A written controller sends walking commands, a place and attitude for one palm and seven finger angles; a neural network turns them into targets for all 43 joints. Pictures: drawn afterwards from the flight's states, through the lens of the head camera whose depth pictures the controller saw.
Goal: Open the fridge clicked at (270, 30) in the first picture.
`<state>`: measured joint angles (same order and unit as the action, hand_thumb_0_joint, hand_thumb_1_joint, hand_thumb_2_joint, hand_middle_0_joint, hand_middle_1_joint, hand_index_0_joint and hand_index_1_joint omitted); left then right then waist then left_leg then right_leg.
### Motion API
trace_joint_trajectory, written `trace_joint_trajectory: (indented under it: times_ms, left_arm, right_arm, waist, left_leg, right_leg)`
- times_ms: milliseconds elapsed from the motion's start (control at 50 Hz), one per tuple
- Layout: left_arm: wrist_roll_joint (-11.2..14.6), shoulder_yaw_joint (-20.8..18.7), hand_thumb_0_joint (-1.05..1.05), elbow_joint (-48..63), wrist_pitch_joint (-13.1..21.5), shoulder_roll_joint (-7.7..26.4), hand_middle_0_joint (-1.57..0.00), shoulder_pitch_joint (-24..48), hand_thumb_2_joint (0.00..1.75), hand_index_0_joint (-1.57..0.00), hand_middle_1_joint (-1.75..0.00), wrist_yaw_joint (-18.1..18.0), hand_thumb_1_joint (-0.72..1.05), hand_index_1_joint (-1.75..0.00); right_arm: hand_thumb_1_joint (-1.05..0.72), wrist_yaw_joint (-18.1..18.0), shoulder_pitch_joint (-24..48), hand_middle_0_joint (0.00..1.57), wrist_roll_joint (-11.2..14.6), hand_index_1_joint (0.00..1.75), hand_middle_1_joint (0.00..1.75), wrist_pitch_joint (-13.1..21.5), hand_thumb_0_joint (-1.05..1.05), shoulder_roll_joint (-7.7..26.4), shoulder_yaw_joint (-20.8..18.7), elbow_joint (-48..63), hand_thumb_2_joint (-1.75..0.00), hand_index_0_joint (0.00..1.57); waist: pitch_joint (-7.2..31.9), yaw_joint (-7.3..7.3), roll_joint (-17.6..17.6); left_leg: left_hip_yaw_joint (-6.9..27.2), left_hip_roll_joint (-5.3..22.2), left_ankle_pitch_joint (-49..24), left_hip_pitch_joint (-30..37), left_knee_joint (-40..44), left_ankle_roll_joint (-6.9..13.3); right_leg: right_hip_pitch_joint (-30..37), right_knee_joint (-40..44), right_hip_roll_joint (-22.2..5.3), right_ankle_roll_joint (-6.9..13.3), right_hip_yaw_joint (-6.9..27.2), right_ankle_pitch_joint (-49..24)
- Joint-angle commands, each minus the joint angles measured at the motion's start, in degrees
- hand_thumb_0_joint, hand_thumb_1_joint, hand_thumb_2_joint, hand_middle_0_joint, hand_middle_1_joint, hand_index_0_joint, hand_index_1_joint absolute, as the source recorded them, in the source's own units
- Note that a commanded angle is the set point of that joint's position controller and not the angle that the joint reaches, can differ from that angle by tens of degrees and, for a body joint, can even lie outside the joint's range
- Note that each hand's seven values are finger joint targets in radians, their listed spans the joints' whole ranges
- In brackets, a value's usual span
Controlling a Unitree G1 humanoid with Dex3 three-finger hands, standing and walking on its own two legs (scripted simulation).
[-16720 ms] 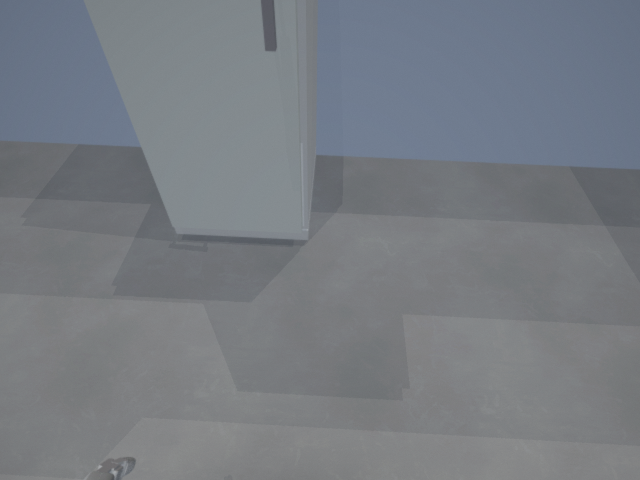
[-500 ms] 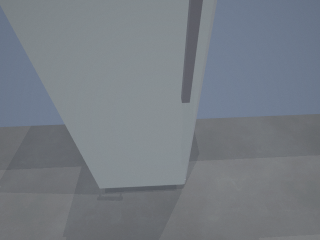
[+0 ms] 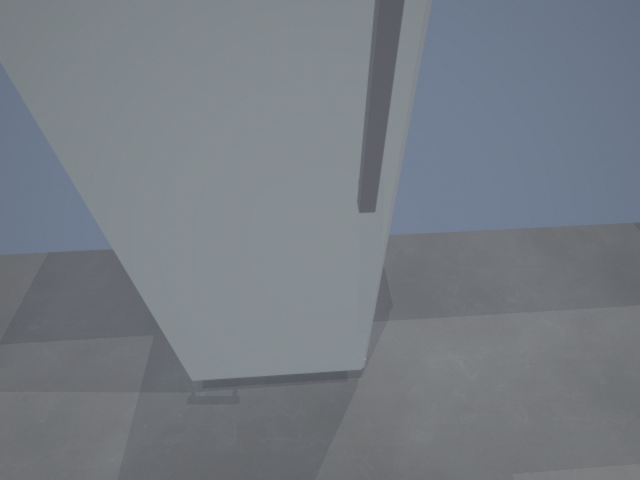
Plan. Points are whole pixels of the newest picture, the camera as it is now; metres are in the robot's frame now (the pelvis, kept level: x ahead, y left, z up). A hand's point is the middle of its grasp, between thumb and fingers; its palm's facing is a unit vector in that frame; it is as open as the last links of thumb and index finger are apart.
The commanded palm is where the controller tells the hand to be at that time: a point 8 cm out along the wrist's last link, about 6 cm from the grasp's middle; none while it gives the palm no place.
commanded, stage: look again from close up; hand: right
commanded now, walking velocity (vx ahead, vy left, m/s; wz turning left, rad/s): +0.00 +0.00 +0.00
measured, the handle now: (374, 101) +0.53 -0.04 +0.23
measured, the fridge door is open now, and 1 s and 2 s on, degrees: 0 0 0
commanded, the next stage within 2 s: none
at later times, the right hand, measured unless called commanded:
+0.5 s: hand out of the picture +0.07 -0.21 -0.16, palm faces -0.04 +0.95 -0.31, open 7.3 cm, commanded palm none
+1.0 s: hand out of the picture +0.06 -0.20 -0.16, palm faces -0.03 +0.95 -0.30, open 7.3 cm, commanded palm none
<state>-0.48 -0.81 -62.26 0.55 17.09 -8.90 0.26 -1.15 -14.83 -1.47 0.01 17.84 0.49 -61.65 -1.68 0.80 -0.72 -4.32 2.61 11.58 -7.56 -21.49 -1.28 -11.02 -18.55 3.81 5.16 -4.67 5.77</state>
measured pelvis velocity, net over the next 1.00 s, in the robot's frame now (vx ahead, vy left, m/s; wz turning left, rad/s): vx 0.02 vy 0.03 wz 0.00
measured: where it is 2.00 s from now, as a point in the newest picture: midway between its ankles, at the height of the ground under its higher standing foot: outside the picture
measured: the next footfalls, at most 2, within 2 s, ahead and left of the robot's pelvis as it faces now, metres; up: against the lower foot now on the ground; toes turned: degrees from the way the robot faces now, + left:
none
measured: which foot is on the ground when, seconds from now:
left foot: down 0.00-1.00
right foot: down 0.00-1.00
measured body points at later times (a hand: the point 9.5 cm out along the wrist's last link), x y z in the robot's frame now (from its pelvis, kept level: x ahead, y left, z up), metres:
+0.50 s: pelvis +0.02 +0.02 +0.00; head +0.02 +0.01 +0.45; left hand +0.07 +0.31 -0.13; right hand +0.08 -0.26 -0.14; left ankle +0.00 +0.13 -0.74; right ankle +0.05 -0.05 -0.74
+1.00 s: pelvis +0.02 +0.03 +0.00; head +0.02 +0.02 +0.45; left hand +0.08 +0.31 -0.14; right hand +0.07 -0.25 -0.14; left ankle +0.00 +0.13 -0.74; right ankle +0.05 -0.05 -0.74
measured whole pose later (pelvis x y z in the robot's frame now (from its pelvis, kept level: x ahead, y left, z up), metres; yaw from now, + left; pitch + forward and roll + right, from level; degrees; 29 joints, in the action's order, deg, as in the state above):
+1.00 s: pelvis +0.02 +0.03 +0.00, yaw +0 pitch -2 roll +0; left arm -0.6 0.6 -64.5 0.8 17.0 -9.0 -0.1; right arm -0.9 -11.7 -0.9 0.3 17.3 0.7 -62.9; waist -1.8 0.2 -0.4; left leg -4.9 0.2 11.7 -3.4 -17.4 0.8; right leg -8.2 -17.4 1.7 2.8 -3.8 7.1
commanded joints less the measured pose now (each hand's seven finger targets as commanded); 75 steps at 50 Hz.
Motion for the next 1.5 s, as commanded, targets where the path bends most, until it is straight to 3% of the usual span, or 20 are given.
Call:
trace_joint_trajectory:
  times_ms: [0, 80, 140, 280, 440, 600, 1200, 1420, 1480]
  left_arm:
    - [0.3, -1.9, 0.00, 3.1, 1.1, 11.4, -0.20, 1.4, 0.90, -0.20, -0.30, -0.6, 0.90, -0.30]
    - [0.3, -1.7, 0.00, 2.8, 1.1, 11.3, -0.20, 1.6, 0.90, -0.20, -0.30, -0.6, 0.90, -0.30]
    - [0.2, -1.5, 0.00, 2.5, 1.1, 11.4, -0.20, 1.6, 0.90, -0.20, -0.30, -0.5, 0.90, -0.30]
    - [0.2, -1.2, 0.00, 2.1, 1.4, 11.4, -0.20, 1.7, 0.90, -0.20, -0.30, -0.5, 0.90, -0.30]
    - [0.1, -1.0, 0.00, 1.6, 1.2, 11.3, -0.20, 1.7, 0.90, -0.20, -0.30, -0.6, 0.90, -0.30]
    - [0.2, -0.7, 0.00, 1.3, 1.4, 11.3, -0.20, 1.6, 0.90, -0.20, -0.30, -0.7, 0.90, -0.30]
    - [0.1, -0.3, 0.00, 0.5, 1.2, 10.0, -0.20, 1.0, 0.90, -0.20, -0.30, -1.0, 0.90, -0.30]
    - [0.1, -0.2, 0.00, 0.4, 1.3, 10.0, -0.20, 1.0, 0.90, -0.20, -0.30, -1.0, 0.90, -0.30]
    - [0.2, -0.3, 0.00, 0.5, 1.4, 10.1, -0.20, 0.9, 0.90, -0.20, -0.30, -1.1, 0.90, -0.30]
  right_arm:
    - [-0.90, -0.5, 0.1, 0.20, 0.0, 0.30, 0.30, 1.2, 0.00, 10.0, -1.7, 2.6, -0.90, 0.20]
    - [-0.90, -0.5, 1.3, 0.20, 0.1, 0.30, 0.30, 1.4, 0.00, 10.2, -1.6, 2.6, -0.90, 0.20]
    - [-0.90, -0.4, 1.9, 0.20, 0.2, 0.30, 0.30, 1.4, 0.00, 10.2, -1.6, 2.7, -0.90, 0.20]
    - [-0.90, -0.4, 3.4, 0.20, 0.3, 0.30, 0.30, 1.8, 0.00, 10.7, -1.6, 2.9, -0.90, 0.20]
    - [-0.90, -0.2, 4.3, 0.20, 0.4, 0.30, 0.30, 1.5, 0.00, 10.4, -1.6, 2.6, -0.90, 0.20]
    - [-0.90, -0.3, 4.6, 0.20, 0.5, 0.30, 0.30, 1.8, 0.00, 10.5, -1.6, 2.4, -0.90, 0.20]
    - [-0.90, -0.3, 3.3, 0.20, 0.6, 0.30, 0.30, 1.6, 0.00, 9.2, -1.5, 1.1, -0.90, 0.20]
    - [-0.90, -0.3, 3.3, 0.20, 0.5, 0.30, 0.30, 1.7, 0.00, 9.0, -1.6, 1.1, -0.90, 0.20]
    - [-0.90, -0.3, 3.1, 0.20, 0.5, 0.30, 0.30, 1.8, 0.00, 9.1, -1.7, 1.1, -0.90, 0.20]
  waist:
    - [1.1, -0.70, 1.6]
    - [0.5, -0.83, 0.2]
    - [0.4, -0.90, 0.9]
    - [2.8, -0.94, 0.0]
    - [1.2, -0.93, 1.0]
    - [2.0, -0.97, 0.7]
    - [0.5, -0.82, 0.9]
    - [0.8, -0.75, 0.3]
    - [2.7, -0.74, 0.3]
  left_leg:
    - [5.9, 5.3, -1.0, -1.1, 3.9, 2.7]
    - [6.4, 5.8, -1.8, -0.7, 5.2, 2.8]
    - [6.6, 5.8, -0.4, -0.9, 5.7, 2.8]
    - [7.0, 6.3, -4.2, 1.0, 6.3, 2.9]
    - [7.1, 5.9, -1.4, 0.5, 6.9, 2.9]
    - [7.4, 6.1, -4.2, 1.2, 7.4, 2.8]
    - [7.2, 6.0, -3.2, 1.1, 8.1, 2.6]
    - [7.0, 6.0, -4.3, 1.3, 7.9, 2.5]
    - [6.9, 6.2, -6.9, 2.4, 7.5, 2.5]
  right_leg:
    - [1.5, 6.3, -11.3, -3.4, 12.8, 4.6]
    - [1.5, 5.5, -11.1, -3.2, 12.0, 2.4]
    - [1.6, 5.9, -11.0, -3.3, 12.0, 4.6]
    - [3.4, 4.0, -11.1, -3.0, 11.0, -2.7]
    - [2.7, 5.5, -11.0, -3.4, 11.2, 1.6]
    - [4.0, 4.2, -11.2, -3.3, 10.6, -3.0]
    - [4.0, 4.3, -11.2, -3.3, 10.4, -2.4]
    - [4.5, 4.0, -11.3, -3.2, 10.3, -3.7]
    - [5.6, 3.3, -11.5, -3.1, 10.1, -6.5]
